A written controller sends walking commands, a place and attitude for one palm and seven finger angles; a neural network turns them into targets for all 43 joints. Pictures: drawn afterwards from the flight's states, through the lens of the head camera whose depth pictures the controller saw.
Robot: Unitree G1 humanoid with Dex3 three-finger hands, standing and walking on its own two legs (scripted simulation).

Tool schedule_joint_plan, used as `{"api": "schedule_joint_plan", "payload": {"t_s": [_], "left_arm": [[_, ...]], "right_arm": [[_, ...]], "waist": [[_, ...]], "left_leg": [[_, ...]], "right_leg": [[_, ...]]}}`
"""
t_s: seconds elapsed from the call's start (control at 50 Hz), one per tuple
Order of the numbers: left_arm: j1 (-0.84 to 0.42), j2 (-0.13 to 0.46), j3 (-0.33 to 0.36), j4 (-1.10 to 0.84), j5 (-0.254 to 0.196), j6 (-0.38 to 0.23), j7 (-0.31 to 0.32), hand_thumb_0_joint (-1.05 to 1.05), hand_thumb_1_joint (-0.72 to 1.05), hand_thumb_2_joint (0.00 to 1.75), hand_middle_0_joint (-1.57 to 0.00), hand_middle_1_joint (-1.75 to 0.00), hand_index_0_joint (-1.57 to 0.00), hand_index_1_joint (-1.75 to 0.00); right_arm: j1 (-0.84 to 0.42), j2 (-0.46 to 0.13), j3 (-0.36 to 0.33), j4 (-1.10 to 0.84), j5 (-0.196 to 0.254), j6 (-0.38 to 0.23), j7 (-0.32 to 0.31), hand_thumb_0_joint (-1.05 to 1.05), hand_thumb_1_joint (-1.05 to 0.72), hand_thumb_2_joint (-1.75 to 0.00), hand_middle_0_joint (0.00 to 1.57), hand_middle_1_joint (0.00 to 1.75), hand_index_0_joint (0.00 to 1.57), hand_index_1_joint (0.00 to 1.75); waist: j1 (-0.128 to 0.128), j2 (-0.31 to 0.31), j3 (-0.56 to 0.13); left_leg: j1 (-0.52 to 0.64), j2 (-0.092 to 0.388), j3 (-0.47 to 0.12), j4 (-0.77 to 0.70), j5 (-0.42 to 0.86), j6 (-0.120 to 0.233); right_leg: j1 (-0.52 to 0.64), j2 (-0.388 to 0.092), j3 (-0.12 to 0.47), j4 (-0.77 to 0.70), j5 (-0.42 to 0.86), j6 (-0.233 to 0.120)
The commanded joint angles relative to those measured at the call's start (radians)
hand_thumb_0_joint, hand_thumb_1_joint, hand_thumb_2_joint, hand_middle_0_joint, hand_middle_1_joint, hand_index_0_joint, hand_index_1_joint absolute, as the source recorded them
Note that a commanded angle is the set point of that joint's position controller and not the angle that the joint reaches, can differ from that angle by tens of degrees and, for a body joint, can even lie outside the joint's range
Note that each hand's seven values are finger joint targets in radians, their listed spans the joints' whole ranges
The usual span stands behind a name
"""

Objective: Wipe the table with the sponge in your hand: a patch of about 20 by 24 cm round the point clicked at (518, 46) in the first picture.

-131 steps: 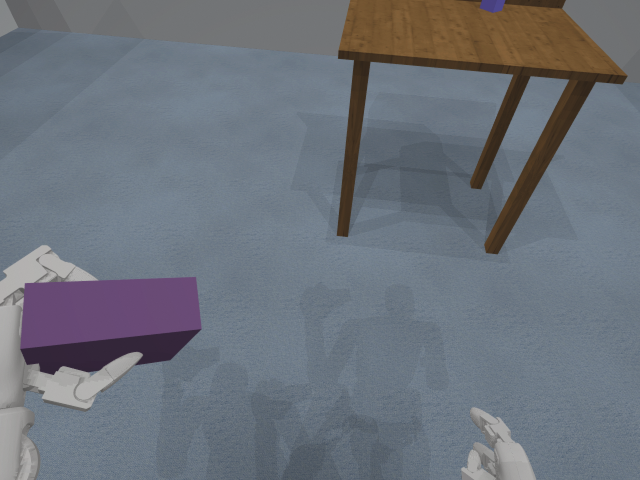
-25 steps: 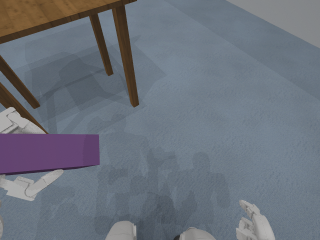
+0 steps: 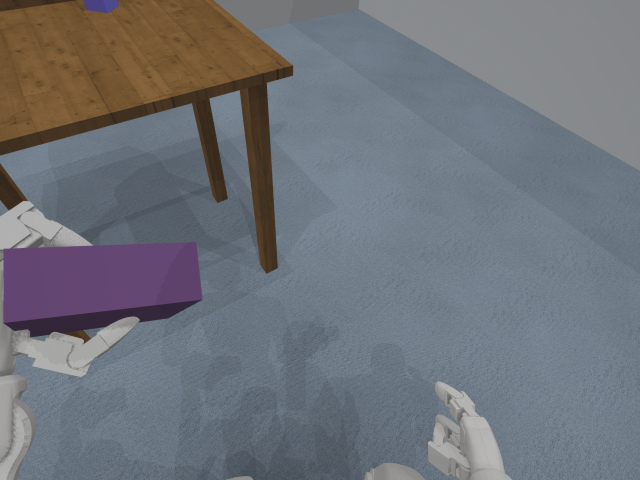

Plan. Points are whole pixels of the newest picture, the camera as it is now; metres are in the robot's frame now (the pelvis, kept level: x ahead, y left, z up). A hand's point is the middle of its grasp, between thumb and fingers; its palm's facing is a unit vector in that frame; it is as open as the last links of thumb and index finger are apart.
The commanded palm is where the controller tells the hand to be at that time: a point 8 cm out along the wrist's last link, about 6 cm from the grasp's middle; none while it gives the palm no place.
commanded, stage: walk to a spot facing it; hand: left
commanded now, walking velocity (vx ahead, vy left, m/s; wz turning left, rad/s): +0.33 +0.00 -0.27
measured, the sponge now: (133, 289) +0.24 +0.20 +0.17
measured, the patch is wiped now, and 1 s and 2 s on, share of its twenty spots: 0.00 0.00 0.00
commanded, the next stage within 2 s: turn to face it in 0.38 s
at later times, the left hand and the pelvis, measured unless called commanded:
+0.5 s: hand (237, 193) +0.36 +0.13 +0.18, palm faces +0.28 -0.79 -0.55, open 9.4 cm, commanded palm +0.29 +0.20 +0.19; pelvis +0.14 -0.09 +0.01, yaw +2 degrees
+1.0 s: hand (195, 159) +0.37 +0.17 +0.22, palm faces +0.53 -0.72 -0.44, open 9.4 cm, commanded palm +0.32 +0.21 +0.19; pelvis +0.21 -0.10 +0.01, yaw +9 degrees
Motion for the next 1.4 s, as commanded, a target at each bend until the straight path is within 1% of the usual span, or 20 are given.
{"api": "schedule_joint_plan", "payload": {"t_s": [0.0,0.18,0.2,0.22,0.24,0.28,0.34,0.4,0.58,0.64,0.66,0.7,0.72,0.84,1.02,1.04,1.08,1.1,1.2,1.38], "left_arm": [[0.057,0.157,0.145,-0.342,-0.011,-0.102,0.022,0.00,0.10,1.30,-1.20,-1.60,-1.20,-1.60],[-0.008,0.117,0.088,-0.019,-0.008,-0.050,0.008,0.00,0.10,1.30,-1.20,-1.60,-1.20,-1.60],[-0.011,0.132,0.088,-0.024,-0.003,-0.043,0.009,0.00,0.10,1.30,-1.20,-1.60,-1.20,-1.60],[-0.036,0.176,0.098,-0.059,0.007,-0.039,0.014,0.00,0.10,1.30,-1.20,-1.60,-1.20,-1.60],[-0.049,0.222,0.140,-0.099,0.002,-0.035,0.023,0.00,0.10,1.30,-1.20,-1.60,-1.20,-1.60],[-0.065,0.205,0.114,-0.143,-0.010,-0.055,0.016,0.00,0.10,1.30,-1.20,-1.60,-1.20,-1.60],[0.066,0.253,0.195,-0.252,-0.001,-0.089,0.029,0.00,0.10,1.30,-1.20,-1.60,-1.20,-1.60],[0.132,0.265,0.241,-0.310,-0.005,-0.108,0.045,0.00,0.10,1.30,-1.20,-1.60,-1.20,-1.60],[0.229,0.172,0.209,-0.192,-0.033,-0.092,0.057,0.00,0.10,1.30,-1.20,-1.60,-1.20,-1.60],[0.131,0.173,0.163,-0.221,-0.027,-0.087,0.060,0.00,0.10,1.30,-1.20,-1.60,-1.20,-1.60],[0.095,0.164,0.130,-0.241,-0.031,-0.087,0.057,0.00,0.10,1.30,-1.20,-1.60,-1.20,-1.60],[0.050,0.188,0.135,-0.303,-0.034,-0.105,0.052,0.00,0.10,1.30,-1.20,-1.60,-1.20,-1.60],[0.016,0.214,0.130,-0.267,-0.012,-0.099,0.045,0.00,0.10,1.30,-1.20,-1.60,-1.20,-1.60],[0.080,0.201,0.162,-0.428,-0.024,-0.088,0.032,0.00,0.10,1.30,-1.20,-1.60,-1.20,-1.60],[-0.002,0.087,0.065,-0.079,-0.020,-0.039,0.017,0.00,0.10,1.30,-1.20,-1.60,-1.20,-1.60],[-0.033,0.096,0.051,-0.063,-0.010,-0.031,0.016,0.00,0.10,1.30,-1.20,-1.60,-1.20,-1.60],[-0.105,0.174,0.052,-0.079,-0.014,-0.020,0.020,0.00,0.10,1.30,-1.20,-1.60,-1.20,-1.60],[-0.164,0.209,0.075,-0.106,-0.021,-0.040,0.025,0.00,0.10,1.30,-1.20,-1.60,-1.20,-1.60],[-0.095,0.204,0.096,-0.178,-0.002,-0.095,0.019,0.00,0.10,1.30,-1.20,-1.60,-1.20,-1.60],[0.128,0.170,0.172,-0.172,-0.020,-0.105,0.050,0.00,0.10,1.30,-1.20,-1.60,-1.20,-1.60]], "right_arm": [[-0.028,-0.189,-0.092,-0.130,0.005,-0.063,-0.008,0.00,-0.90,-0.90,0.20,0.30,0.20,0.30],[-0.019,-0.188,-0.094,-0.117,0.026,-0.018,-0.047,0.00,-0.90,-0.90,0.20,0.30,0.20,0.30],[-0.008,-0.171,-0.093,-0.111,0.032,-0.012,-0.047,0.00,-0.90,-0.90,0.20,0.30,0.20,0.30],[-0.023,-0.141,-0.086,-0.128,0.035,-0.006,-0.046,0.00,-0.90,-0.90,0.20,0.30,0.20,0.30],[-0.081,-0.156,-0.073,-0.142,0.029,-0.014,-0.041,0.00,-0.90,-0.90,0.20,0.30,0.20,0.30],[-0.056,-0.177,-0.087,-0.106,0.026,-0.018,-0.026,0.00,-0.90,-0.90,0.20,0.30,0.20,0.30],[-0.091,-0.181,-0.092,-0.097,0.023,0.003,-0.023,0.00,-0.90,-0.90,0.20,0.30,0.20,0.30],[-0.087,-0.172,-0.105,-0.123,0.017,0.022,-0.027,0.00,-0.90,-0.90,0.20,0.30,0.20,0.30],[-0.007,-0.166,-0.115,-0.166,0.015,0.033,-0.025,0.00,-0.90,-0.90,0.20,0.30,0.20,0.30],[0.018,-0.175,-0.118,-0.158,0.015,0.031,-0.038,0.00,-0.90,-0.90,0.20,0.30,0.20,0.30],[0.010,-0.184,-0.121,-0.164,0.017,0.029,-0.044,0.00,-0.90,-0.90,0.20,0.30,0.20,0.30],[0.018,-0.209,-0.117,-0.174,0.018,0.012,-0.028,0.00,-0.90,-0.90,0.20,0.30,0.20,0.30],[0.018,-0.210,-0.109,-0.153,0.014,0.002,-0.011,0.00,-0.90,-0.90,0.20,0.30,0.20,0.30],[-0.037,-0.199,-0.110,-0.146,0.021,-0.032,0.012,0.00,-0.90,-0.90,0.20,0.30,0.20,0.30],[-0.015,-0.198,-0.099,-0.114,0.034,-0.020,-0.031,0.00,-0.90,-0.90,0.20,0.30,0.20,0.30],[-0.011,-0.187,-0.097,-0.110,0.035,-0.012,-0.035,0.00,-0.90,-0.90,0.20,0.30,0.20,0.30],[-0.097,-0.166,-0.079,-0.133,0.032,-0.016,-0.040,0.00,-0.90,-0.90,0.20,0.30,0.20,0.30],[-0.111,-0.196,-0.074,-0.106,0.014,-0.030,-0.043,0.00,-0.90,-0.90,0.20,0.30,0.20,0.30],[-0.087,-0.190,-0.080,-0.084,0.017,-0.018,-0.045,0.00,-0.90,-0.90,0.20,0.30,0.20,0.30],[-0.003,-0.168,-0.117,-0.147,0.020,-0.020,-0.029,0.00,-0.90,-0.90,0.20,0.30,0.20,0.30]], "waist": [[-0.001,0.298,-0.183],[-0.004,0.136,-0.145],[0.002,-0.006,-0.190],[0.004,-0.288,-0.214],[0.028,-0.327,-0.204],[-0.002,-0.189,-0.194],[-0.008,-0.057,-0.169],[-0.015,-0.014,-0.175],[0.014,-0.154,-0.222],[-0.031,-0.108,-0.266],[-0.047,-0.027,-0.289],[-0.009,0.288,-0.337],[-0.024,0.188,-0.279],[0.000,0.328,-0.229],[-0.002,0.198,-0.161],[0.001,0.094,-0.150],[0.029,-0.309,-0.042],[0.020,-0.177,-0.045],[-0.005,-0.075,-0.054],[0.014,-0.124,-0.243]], "left_leg": [[0.135,0.232,-0.182,-0.365,-0.101,0.118],[0.076,0.169,-0.029,-0.095,-0.097,0.064],[0.028,0.105,0.005,0.130,-0.066,0.052],[-0.227,-0.015,0.020,0.438,-0.250,0.016],[-0.391,-0.071,-0.094,0.642,-0.365,-0.006],[-0.383,-0.024,-0.207,0.748,-0.224,-0.020],[-0.398,-0.019,-0.202,0.801,-0.117,-0.045],[-0.375,-0.012,-0.167,0.661,-0.090,-0.058],[-0.204,-0.072,0.018,0.065,-0.046,-0.041],[0.070,-0.119,0.042,-0.113,0.127,-0.019],[0.221,-0.063,-0.032,-0.154,0.302,0.012],[0.425,0.342,-0.592,-0.139,1.057,0.265],[0.368,0.338,-0.577,-0.161,0.953,0.257],[0.062,0.137,-0.255,-0.261,0.251,0.138],[-0.093,0.093,-0.243,-0.240,-0.359,0.091],[-0.144,0.038,-0.200,-0.090,-0.366,0.061],[-0.435,-0.112,-0.137,0.454,-0.316,-0.016],[-0.442,-0.077,-0.208,0.592,-0.236,-0.032],[-0.369,-0.041,-0.160,0.505,-0.099,-0.041],[-0.026,-0.115,0.033,-0.105,0.008,-0.012]], "right_leg": [[-0.047,-0.036,-0.039,-0.139,0.114,0.020],[0.258,0.043,-0.162,-0.640,0.163,0.026],[0.351,-0.016,-0.061,-0.724,0.186,-0.008],[0.502,-0.237,0.309,-0.796,0.316,-0.105],[0.544,-0.364,0.487,-0.822,0.479,-0.169],[0.496,-0.367,0.396,-0.836,0.367,-0.137],[0.461,-0.315,0.136,-0.779,0.645,-0.117],[0.468,-0.307,0.018,-0.758,0.842,-0.118],[0.564,-0.274,-0.054,-0.637,1.071,-0.098],[0.434,-0.229,-0.109,-0.460,1.015,-0.037],[0.330,-0.192,-0.128,-0.320,0.863,0.002],[-0.028,0.013,-0.011,0.035,-0.227,0.058],[-0.061,0.015,0.065,0.098,-0.226,0.045],[0.087,-0.011,-0.018,-0.110,0.036,0.054],[0.335,0.053,-0.131,-0.614,-0.003,0.042],[0.371,-0.009,-0.045,-0.736,-0.014,0.007],[0.370,-0.397,0.553,-0.989,-0.064,-0.170],[0.353,-0.427,0.494,-0.989,0.129,-0.177],[0.399,-0.278,0.112,-0.846,0.649,-0.122],[0.531,-0.212,0.027,-0.645,0.775,-0.107]]}}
